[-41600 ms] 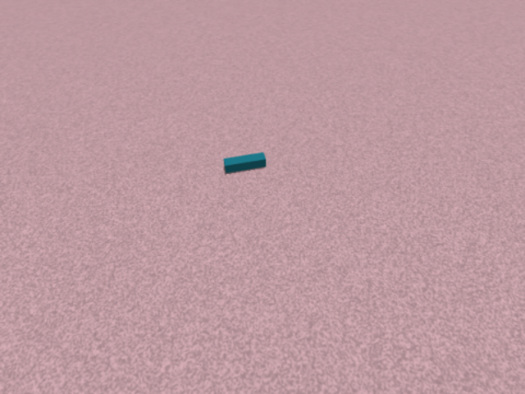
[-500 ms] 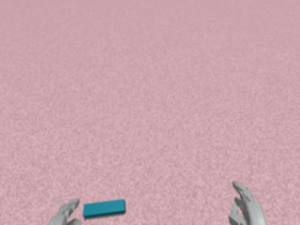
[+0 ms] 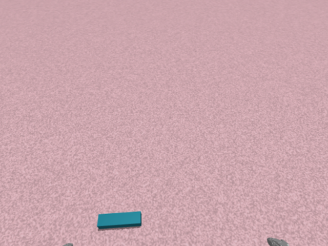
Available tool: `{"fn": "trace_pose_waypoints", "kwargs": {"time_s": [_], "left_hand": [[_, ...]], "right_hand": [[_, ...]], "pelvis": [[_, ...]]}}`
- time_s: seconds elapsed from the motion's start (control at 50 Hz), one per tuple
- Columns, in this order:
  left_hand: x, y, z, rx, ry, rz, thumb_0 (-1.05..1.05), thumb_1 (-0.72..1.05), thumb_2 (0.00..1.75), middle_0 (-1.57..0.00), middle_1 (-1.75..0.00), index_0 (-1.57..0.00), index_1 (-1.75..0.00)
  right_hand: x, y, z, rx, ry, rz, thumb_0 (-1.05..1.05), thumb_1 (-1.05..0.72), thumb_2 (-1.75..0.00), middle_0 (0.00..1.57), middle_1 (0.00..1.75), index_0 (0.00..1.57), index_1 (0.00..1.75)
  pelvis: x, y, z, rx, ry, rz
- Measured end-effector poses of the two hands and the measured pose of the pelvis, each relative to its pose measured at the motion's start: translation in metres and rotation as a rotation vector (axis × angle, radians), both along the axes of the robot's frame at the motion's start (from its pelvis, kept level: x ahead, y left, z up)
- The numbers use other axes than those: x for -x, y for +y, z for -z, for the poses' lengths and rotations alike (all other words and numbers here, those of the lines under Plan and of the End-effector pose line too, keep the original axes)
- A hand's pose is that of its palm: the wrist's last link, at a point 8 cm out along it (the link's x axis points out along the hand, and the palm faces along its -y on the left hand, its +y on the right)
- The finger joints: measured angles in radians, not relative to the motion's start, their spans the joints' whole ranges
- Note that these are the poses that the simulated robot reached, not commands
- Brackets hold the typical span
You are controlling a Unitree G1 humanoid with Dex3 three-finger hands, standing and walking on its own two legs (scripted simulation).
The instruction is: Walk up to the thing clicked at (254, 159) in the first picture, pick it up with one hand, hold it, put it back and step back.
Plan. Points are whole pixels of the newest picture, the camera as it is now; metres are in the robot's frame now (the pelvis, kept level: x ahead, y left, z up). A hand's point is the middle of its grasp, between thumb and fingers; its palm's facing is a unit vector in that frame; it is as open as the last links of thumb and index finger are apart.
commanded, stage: stand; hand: left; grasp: from above
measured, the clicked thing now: (120, 220) +0.39 +0.26 -0.72
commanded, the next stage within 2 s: none
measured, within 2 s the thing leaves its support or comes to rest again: neither
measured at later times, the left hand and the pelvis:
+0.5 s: hand out of the picture +0.03 +0.24 -0.13, palm faces +0.04 -0.94 -0.33, open 7.4 cm; pelvis -0.01 +0.00 +0.03, yaw +0 degrees
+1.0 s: hand out of the picture +0.04 +0.23 -0.13, palm faces +0.01 -0.94 -0.33, open 7.4 cm; pelvis -0.01 -0.01 +0.03, yaw +0 degrees
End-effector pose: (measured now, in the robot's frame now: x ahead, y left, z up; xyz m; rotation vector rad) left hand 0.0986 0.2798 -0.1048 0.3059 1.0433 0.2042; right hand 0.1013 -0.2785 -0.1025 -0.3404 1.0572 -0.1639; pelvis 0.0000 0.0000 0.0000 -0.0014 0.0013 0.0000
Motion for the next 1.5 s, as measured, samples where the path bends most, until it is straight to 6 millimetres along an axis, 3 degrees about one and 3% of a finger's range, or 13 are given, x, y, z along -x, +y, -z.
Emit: {"fn": "trace_pose_waypoints", "kwargs": {"time_s": [0.24, 0.52, 0.9, 1.24, 1.5], "left_hand": [[0.053, 0.006, 0.002, 0.036, 0.165, -0.078, 0.01, 0.90, 0.90, -0.20, -0.30, -0.20, -0.30], [0.075, 0.003, -0.009, 0.017, 0.214, -0.092, 0.01, 0.90, 0.90, -0.21, -0.30, -0.20, -0.30], [0.070, -0.008, -0.011, 0.017, 0.236, -0.079, 0.01, 0.90, 0.90, -0.21, -0.30, -0.20, -0.30], [0.037, -0.010, -0.016, 0.018, 0.194, -0.055, 0.01, 0.90, 0.90, -0.21, -0.30, -0.20, -0.30], [0.030, -0.007, -0.018, 0.014, 0.189, -0.050, 0.01, 0.90, 0.90, -0.21, -0.30, -0.20, -0.30]], "right_hand": [[0.031, 0.016, -0.004, -0.027, 0.105, 0.054, 0.01, -0.91, -0.90, 0.21, 0.30, 0.21, 0.30], [0.043, 0.007, -0.006, -0.052, 0.135, 0.079, 0.01, -0.91, -0.90, 0.21, 0.30, 0.21, 0.30], [0.063, -0.019, -0.008, -0.032, 0.200, 0.102, 0.01, -0.91, -0.90, 0.20, 0.30, 0.20, 0.30], [0.046, -0.022, -0.010, -0.032, 0.187, 0.089, 0.01, -0.91, -0.90, 0.21, 0.30, 0.21, 0.30], [0.036, -0.026, -0.014, -0.022, 0.168, 0.087, 0.01, -0.91, -0.90, 0.21, 0.30, 0.21, 0.30]], "pelvis": [[0.000, 0.009, -0.020, 0.006, -0.055, 0.001], [0.009, 0.001, -0.031, 0.001, -0.088, -0.007], [0.009, -0.014, -0.034, 0.002, -0.081, -0.004], [0.000, -0.017, -0.035, 0.001, -0.067, -0.001], [-0.003, -0.017, -0.036, -0.001, -0.062, 0.003]]}}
